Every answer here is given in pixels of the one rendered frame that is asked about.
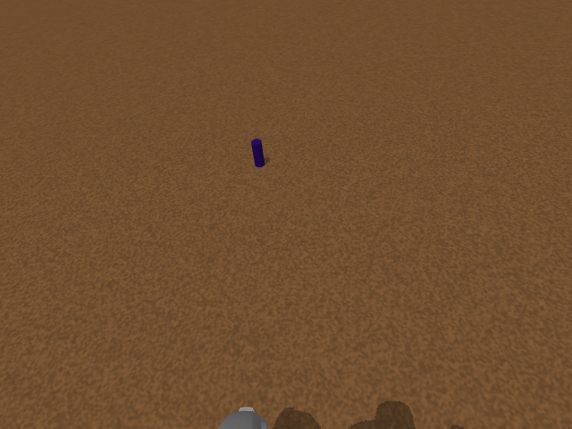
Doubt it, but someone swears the can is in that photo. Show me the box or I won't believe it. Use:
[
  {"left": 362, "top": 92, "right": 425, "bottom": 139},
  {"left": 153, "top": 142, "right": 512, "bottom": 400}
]
[{"left": 251, "top": 139, "right": 265, "bottom": 167}]

